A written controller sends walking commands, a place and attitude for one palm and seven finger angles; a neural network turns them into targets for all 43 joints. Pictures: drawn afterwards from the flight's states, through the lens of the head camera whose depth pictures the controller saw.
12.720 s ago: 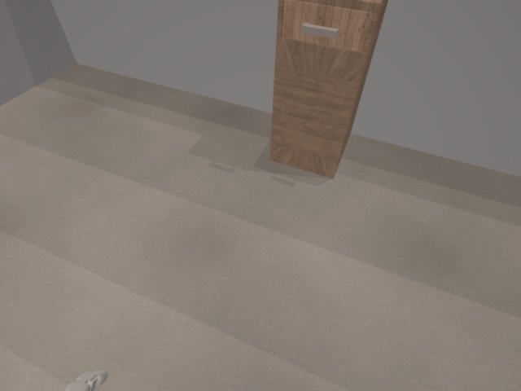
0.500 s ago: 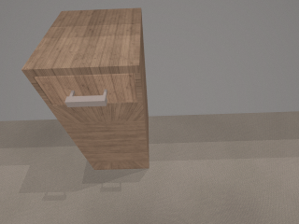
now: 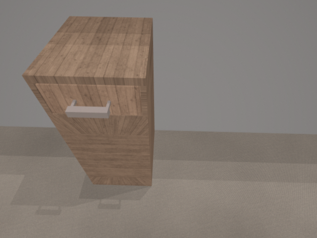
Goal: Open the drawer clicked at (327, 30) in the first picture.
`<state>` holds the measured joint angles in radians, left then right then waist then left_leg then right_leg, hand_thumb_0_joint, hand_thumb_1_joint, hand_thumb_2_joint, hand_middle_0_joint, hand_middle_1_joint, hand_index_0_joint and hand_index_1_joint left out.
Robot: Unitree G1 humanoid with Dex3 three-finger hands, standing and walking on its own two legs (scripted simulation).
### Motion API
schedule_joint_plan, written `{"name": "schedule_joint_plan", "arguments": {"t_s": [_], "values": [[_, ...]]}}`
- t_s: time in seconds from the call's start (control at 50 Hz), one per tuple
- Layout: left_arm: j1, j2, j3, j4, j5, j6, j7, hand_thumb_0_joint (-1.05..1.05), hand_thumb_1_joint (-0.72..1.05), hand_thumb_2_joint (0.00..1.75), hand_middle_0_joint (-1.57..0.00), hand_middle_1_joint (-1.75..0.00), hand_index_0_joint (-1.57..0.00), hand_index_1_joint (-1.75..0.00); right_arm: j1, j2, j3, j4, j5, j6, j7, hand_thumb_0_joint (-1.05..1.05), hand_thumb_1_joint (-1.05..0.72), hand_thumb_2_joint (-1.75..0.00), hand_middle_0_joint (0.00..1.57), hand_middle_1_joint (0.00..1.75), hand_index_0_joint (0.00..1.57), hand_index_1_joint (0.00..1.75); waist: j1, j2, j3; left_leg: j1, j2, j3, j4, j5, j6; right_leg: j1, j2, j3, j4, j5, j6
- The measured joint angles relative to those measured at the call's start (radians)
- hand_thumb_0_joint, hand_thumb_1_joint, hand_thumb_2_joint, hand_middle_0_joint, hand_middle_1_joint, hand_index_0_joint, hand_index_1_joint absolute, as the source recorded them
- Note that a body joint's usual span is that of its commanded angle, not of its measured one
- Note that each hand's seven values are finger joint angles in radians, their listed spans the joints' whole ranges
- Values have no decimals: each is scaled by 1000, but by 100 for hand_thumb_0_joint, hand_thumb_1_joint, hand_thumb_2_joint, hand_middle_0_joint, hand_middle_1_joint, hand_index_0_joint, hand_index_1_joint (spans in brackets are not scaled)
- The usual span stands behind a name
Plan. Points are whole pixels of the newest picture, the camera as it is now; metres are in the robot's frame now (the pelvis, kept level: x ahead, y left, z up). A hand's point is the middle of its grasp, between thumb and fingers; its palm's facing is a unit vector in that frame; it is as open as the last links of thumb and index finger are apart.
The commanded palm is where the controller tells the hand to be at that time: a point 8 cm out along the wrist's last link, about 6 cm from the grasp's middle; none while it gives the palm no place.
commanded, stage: come to a stop and stand still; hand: left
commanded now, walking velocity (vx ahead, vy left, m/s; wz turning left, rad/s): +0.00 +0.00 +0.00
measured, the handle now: (89, 107) +0.50 +0.28 +0.00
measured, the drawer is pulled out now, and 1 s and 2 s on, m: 0.00 0.00 0.00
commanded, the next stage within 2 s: look again from close up in 0.02 s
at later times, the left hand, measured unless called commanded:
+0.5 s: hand out of the picture +0.02 +0.19 -0.18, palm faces +0.01 -0.97 -0.23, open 7.3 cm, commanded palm none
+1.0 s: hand (71, 204) +0.20 +0.24 -0.03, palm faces +0.01 -0.44 -0.90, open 7.8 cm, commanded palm +0.12 +0.25 -0.03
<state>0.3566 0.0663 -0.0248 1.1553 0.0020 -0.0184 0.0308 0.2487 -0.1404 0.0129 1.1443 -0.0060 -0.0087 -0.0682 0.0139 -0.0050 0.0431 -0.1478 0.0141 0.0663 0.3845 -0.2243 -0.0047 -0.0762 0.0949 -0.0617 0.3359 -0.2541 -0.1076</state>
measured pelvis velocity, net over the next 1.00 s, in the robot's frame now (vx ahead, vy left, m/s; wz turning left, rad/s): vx -0.03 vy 0.05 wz -0.03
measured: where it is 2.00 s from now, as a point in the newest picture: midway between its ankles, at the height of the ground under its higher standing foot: outside the picture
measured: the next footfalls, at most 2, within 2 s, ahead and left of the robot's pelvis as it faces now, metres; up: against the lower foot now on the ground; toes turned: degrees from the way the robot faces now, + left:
none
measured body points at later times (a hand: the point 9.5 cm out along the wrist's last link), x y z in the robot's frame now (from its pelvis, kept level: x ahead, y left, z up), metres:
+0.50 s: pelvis -0.02 +0.01 -0.01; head -0.03 +0.01 +0.44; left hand +0.02 +0.24 -0.16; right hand -0.04 -0.18 -0.17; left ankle -0.02 +0.11 -0.74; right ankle -0.04 -0.04 -0.74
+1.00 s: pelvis -0.03 +0.05 -0.03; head -0.03 +0.00 +0.42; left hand +0.19 +0.26 +0.02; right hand +0.14 -0.22 -0.12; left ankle -0.02 +0.11 -0.74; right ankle -0.04 -0.04 -0.74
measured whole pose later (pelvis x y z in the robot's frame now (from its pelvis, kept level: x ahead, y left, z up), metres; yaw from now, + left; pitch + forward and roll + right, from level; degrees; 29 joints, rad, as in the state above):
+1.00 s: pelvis -0.03 +0.05 -0.03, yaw -2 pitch +6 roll +1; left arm 0.31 0.27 -0.12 0.09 0.67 0.07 0.39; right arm 0.14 -0.30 -0.04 0.68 -0.02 -0.13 -0.03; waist -0.01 0.09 -0.11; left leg -0.46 -0.07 0.10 0.66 -0.32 0.09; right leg -0.45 0.03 -0.02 0.72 -0.38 -0.05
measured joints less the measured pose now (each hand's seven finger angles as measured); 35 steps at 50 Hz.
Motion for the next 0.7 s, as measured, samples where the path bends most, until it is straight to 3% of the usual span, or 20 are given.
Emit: {"name": "schedule_joint_plan", "arguments": {"t_s": [0.12, 0.2, 0.28, 0.32, 0.48, 0.7], "values": [[8, 18, 4, 0, 0, -6, 9, 0, 91, 90, -20, -30, -20, -30, 29, 12, 9, 15, 0, 1, 5, 1, -93, -90, 19, 30, 20, 30, -5, 9, -11, 13, 0, -2, -14, 2, -7, 9, 1, -1, -3, -6, -7], [7, 17, 15, -33, 8, -29, 40, 0, 91, 90, -20, -30, -20, -30, 35, -2, -13, -35, 1, 9, 15, 1, -93, -90, 20, 30, 20, 30, -23, 39, -3, -89, 12, -22, 206, -98, 13, -22, 20, -4, 8, 21, 37], [0, 44, 15, -65, 4, -23, 38, 0, 91, 90, -20, -30, -20, -30, 62, -13, -23, -88, 4, -7, 18, 1, -93, -90, 19, 30, 20, 30, -46, 46, -12, -78, -6, -26, 155, -46, 29, -60, 22, 5, 85, -28, -14], [-22, 58, 14, -66, 4, -12, 33, 0, 91, 90, -20, -30, -20, -30, 74, -12, -22, -80, -2, -5, 19, 0, -92, -90, 19, 30, 20, 30, -54, 52, -24, -65, -9, -36, 147, -88, 19, -71, 19, -4, 131, -57, -18], [-60, 88, 15, -100, 2, -8, 30, 0, 92, 90, -20, -30, -20, -30, 111, 25, 8, -54, -11, 6, 35, 0, -91, -90, 19, 30, 20, 30, -40, 24, -64, -50, -28, -25, 134, -65, 31, -63, -1, 5, 133, -49, 2], [-34, 79, 2, -84, -1, 1, 14, 0, 93, 90, -20, -30, -20, -30, 123, 29, 21, -26, -12, -7, 36, 0, -91, -90, 19, 30, 20, 30, -26, 6, -34, -60, -53, -7, 82, -30, 54, -95, -27, 21, 128, -33, 24]]}}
